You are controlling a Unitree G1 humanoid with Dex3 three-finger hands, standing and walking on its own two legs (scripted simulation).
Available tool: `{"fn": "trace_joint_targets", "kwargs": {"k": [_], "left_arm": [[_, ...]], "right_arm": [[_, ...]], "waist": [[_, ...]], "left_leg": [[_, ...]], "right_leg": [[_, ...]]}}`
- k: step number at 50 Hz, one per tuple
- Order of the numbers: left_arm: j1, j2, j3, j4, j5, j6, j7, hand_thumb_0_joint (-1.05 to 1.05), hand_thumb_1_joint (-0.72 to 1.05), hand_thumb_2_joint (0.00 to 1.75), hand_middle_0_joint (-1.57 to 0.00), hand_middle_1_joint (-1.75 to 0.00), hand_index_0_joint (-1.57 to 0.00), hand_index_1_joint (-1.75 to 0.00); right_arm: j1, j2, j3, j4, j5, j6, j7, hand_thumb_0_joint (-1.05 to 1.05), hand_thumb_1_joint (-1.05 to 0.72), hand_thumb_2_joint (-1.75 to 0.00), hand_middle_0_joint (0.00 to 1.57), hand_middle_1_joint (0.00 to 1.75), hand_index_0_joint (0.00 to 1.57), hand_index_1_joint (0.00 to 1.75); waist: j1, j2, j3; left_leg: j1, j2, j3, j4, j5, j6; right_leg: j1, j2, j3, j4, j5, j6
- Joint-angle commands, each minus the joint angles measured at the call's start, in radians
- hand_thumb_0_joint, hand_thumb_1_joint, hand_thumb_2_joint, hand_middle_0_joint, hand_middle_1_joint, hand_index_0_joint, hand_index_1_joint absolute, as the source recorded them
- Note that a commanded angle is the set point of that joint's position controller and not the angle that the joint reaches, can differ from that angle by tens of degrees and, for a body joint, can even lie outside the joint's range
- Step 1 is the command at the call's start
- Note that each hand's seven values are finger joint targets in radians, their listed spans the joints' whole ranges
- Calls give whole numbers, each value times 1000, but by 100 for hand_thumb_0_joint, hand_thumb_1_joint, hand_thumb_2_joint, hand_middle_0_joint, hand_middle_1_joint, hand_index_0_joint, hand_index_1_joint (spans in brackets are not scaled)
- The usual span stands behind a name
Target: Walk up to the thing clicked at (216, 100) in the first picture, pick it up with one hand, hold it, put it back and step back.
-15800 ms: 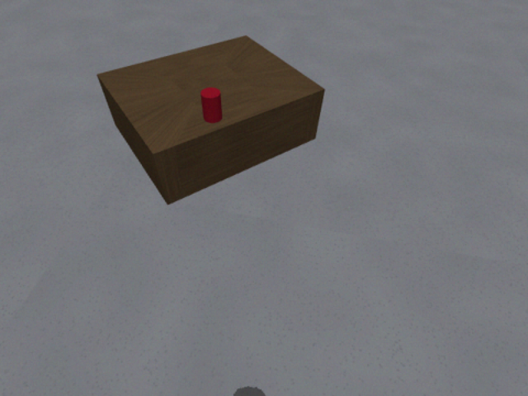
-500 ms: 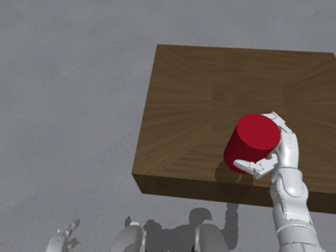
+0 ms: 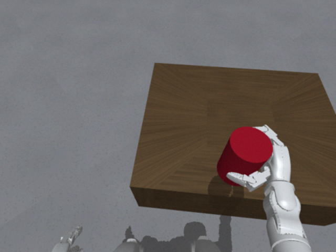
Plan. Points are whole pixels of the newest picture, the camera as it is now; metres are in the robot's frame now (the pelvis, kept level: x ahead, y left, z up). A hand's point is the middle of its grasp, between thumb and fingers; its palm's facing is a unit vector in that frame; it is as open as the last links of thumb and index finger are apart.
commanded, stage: lift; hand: right
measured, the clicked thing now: (241, 158) +0.34 -0.16 +0.02
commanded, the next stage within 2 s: hold in 0.34 s
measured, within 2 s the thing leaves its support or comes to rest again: neither
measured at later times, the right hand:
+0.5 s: hand (247, 154) +0.34 -0.17 +0.04, palm faces +0.09 +1.00 -0.01, open 11.8 cm
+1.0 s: hand (252, 155) +0.33 -0.17 +0.06, palm faces +0.09 +1.00 -0.02, open 11.8 cm
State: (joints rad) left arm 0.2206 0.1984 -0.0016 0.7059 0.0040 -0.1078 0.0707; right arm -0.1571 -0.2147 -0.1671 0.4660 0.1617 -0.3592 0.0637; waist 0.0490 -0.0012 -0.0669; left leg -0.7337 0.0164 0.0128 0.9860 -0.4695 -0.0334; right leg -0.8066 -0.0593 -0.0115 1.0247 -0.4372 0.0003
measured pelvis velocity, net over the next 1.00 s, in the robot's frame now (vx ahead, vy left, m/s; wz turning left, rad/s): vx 0.01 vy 0.00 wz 0.00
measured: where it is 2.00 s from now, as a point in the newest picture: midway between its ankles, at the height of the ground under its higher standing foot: outside the picture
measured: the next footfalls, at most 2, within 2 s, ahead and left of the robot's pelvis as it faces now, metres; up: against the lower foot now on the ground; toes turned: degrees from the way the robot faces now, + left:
none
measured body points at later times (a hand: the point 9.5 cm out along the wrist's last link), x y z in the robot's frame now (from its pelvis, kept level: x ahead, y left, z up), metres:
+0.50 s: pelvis +0.01 +0.00 +0.02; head +0.07 -0.01 +0.46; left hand +0.13 +0.26 -0.09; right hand +0.33 -0.22 +0.05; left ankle +0.01 +0.14 -0.67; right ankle +0.04 -0.12 -0.67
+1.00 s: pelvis +0.01 +0.00 +0.03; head +0.06 -0.01 +0.48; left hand +0.14 +0.25 -0.08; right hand +0.32 -0.22 +0.06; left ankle +0.01 +0.14 -0.67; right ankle +0.04 -0.12 -0.67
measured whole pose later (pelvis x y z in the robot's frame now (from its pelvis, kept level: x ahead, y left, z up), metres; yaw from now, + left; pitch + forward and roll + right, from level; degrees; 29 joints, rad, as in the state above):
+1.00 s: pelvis +0.01 +0.00 +0.03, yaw +0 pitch +7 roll +1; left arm 0.22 0.20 0.01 0.72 0.00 -0.10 0.08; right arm -0.08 -0.20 -0.13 0.41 0.16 -0.34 0.05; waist 0.03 0.00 -0.03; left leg -0.51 0.02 0.01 0.81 -0.42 -0.03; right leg -0.58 -0.05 -0.02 0.85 -0.39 0.00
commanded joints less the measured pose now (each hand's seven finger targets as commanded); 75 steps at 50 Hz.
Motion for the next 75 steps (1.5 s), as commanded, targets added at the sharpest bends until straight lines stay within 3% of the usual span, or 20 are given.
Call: {"fn": "trace_joint_targets", "kwargs": {"k": [1, 7, 10, 12, 23, 25, 28, 33, 41, 48, 50, 53, 56, 61, 63, 65, 67, 69, 71, 75], "left_arm": [[22, 156, 63, -100, 5, -34, 13, 0, 89, 90, -19, -30, -19, -30], [13, 151, 58, -103, 2, -35, 15, 0, 88, 90, -19, -30, -19, -30], [10, 158, 66, -98, 3, -36, 17, 0, 88, 91, -19, -30, -19, -30], [19, 154, 65, -97, 2, -34, 19, 0, 88, 90, -19, -30, -19, -30], [11, 158, 70, -91, 4, -28, 19, 0, 89, 91, -20, -30, -20, -31], [8, 156, 70, -92, 2, -29, 18, 0, 89, 91, -20, -30, -19, -31], [-5, 155, 66, -98, 0, -30, 17, 0, 89, 91, -20, -31, -20, -31], [-6, 156, 67, -98, 0, -31, 17, 0, 88, 91, -20, -31, -20, -31], [-12, 148, 62, -104, 0, -34, 17, 0, 88, 91, -20, -31, -20, -31], [-16, 143, 52, -103, -4, -33, 16, 0, 88, 91, -20, -31, -20, -31], [-13, 159, 66, -91, -2, -35, 17, 0, 88, 92, -20, -31, -20, -31], [-22, 149, 55, -103, -4, -36, 15, 0, 88, 92, -20, -31, -20, -31], [-21, 145, 54, -100, -3, -37, 11, 0, 88, 91, -20, -31, -20, -31], [-28, 148, 56, -107, -2, -41, 12, 0, 87, 92, -20, -31, -20, -31], [-28, 140, 53, -107, -2, -41, 14, 0, 88, 92, -20, -31, -20, -31], [-24, 144, 57, -105, -1, -42, 15, 0, 88, 92, -20, -31, -20, -31], [-31, 138, 53, -107, -3, -43, 14, 0, 88, 92, -20, -31, -20, -31], [-35, 120, 37, -112, -3, -46, 13, 0, 89, 91, -20, -31, -20, -31], [-28, 142, 53, -100, -2, -42, 15, 0, 88, 92, -20, -31, -20, -31], [-25, 134, 44, -103, -4, -44, 19, 0, 88, 92, -20, -31, -20, -31]], "right_arm": [[-366, -132, -59, -353, 47, -138, 7, 0, 3, -130, 123, 143, 128, 143], [-393, -134, -54, -394, 50, -145, -1, 0, 4, -131, 122, 143, 128, 143], [-319, -101, -33, -324, 44, -134, 2, 0, 3, -132, 123, 145, 129, 145], [-369, -142, -64, -377, 43, -140, -2, 0, 4, -131, 122, 144, 128, 144], [-371, -135, -53, -392, 45, -138, 0, 0, 4, -129, 123, 142, 128, 142], [-308, -101, -35, -337, 41, -129, -2, 0, 8, -129, 123, 142, 128, 142], [-369, -133, -55, -405, 47, -138, -4, 0, 6, -128, 123, 142, 127, 142], [-302, -85, -21, -350, 44, -125, -3, 0, 4, -129, 123, 142, 128, 142], [-333, -116, -41, -403, 39, -127, -12, 0, 5, -129, 123, 142, 128, 142], [-341, -102, -9, -450, 43, -124, -10, 0, 3, -131, 125, 144, 130, 144], [-263, -72, -5, -350, 44, -106, -6, 0, 4, -131, 124, 144, 129, 144], [-325, -128, -36, -424, 42, -114, -10, 0, 5, -132, 125, 145, 130, 145], [-299, -73, 1, -385, 46, -109, -3, 0, 4, -130, 124, 143, 129, 143], [-276, -89, -20, -377, 46, -106, -2, 0, 5, -131, 124, 143, 129, 143], [-339, -136, -54, -453, 49, -118, -8, 0, 4, -131, 124, 144, 129, 144], [-265, -85, -25, -388, 45, -106, -10, 0, 4, -131, 124, 144, 130, 144], [-331, -137, -60, -454, 47, -115, -17, 0, 3, -131, 124, 144, 129, 144], [-348, -107, -24, -495, 49, -123, -15, 0, 2, -130, 124, 143, 129, 143], [-273, -101, -26, -412, 44, -113, -12, 0, 2, -131, 125, 144, 130, 144], [-304, -102, -13, -454, 45, -113, -6, 0, 4, -131, 124, 144, 129, 144]], "waist": [[-1, -70, -400], [-7, -74, -388], [-8, -61, -359], [-11, -49, -397], [-16, -84, -362], [-16, -37, -334], [-21, -58, -343], [-13, -44, -326], [-27, -65, -324], [-16, -78, -313], [-14, -48, -282], [-27, -60, -296], [-17, -49, -273], [-23, -52, -291], [-28, -59, -314], [-24, -33, -284], [-30, -56, -284], [-21, -58, -310], [-22, -68, -272], [-16, -81, -319]], "left_leg": [[131, -32, 21, -147, 303, 40], [158, -29, 17, -171, 314, 39], [172, -28, 14, -186, 313, 36], [210, -25, 8, -196, 351, 32], [228, -23, 13, -216, 376, 35], [228, -26, 18, -224, 350, 34], [239, -26, 16, -239, 317, 36], [250, -25, 17, -248, 345, 34], [281, -23, 17, -267, 342, 34], [268, -28, 20, -275, 345, 38], [271, -29, 25, -281, 341, 35], [291, -28, 24, -291, 333, 36], [279, -30, 26, -289, 328, 39], [310, -23, 16, -299, 355, 33], [318, -22, 13, -301, 364, 32], [322, -23, 15, -305, 364, 30], [321, -21, 10, -312, 343, 30], [310, -25, 16, -300, 351, 34], [301, -25, 17, -301, 342, 35], [324, -25, 17, -305, 382, 35]], "right_leg": [[340, 26, 21, -161, 265, -5], [372, 27, 16, -183, 271, -4], [363, 31, 10, -189, 259, -9], [383, 34, 5, -185, 288, -13], [424, 31, 6, -222, 335, -4], [411, 29, 10, -236, 310, -7], [424, 29, 9, -254, 268, -5], [438, 31, 6, -258, 297, -6], [460, 34, 5, -279, 296, -5], [496, 26, 10, -298, 318, 5], [474, 25, 12, -301, 314, 3], [481, 28, 9, -312, 298, 2], [470, 26, 11, -317, 293, 4], [478, 37, 1, -306, 302, -6], [484, 37, 0, -301, 308, -6], [465, 39, -1, -305, 303, -9], [465, 41, -5, -308, 277, -9], [483, 34, 2, -313, 293, -3], [474, 33, 2, -317, 291, -1], [521, 33, 3, -315, 336, 0]]}}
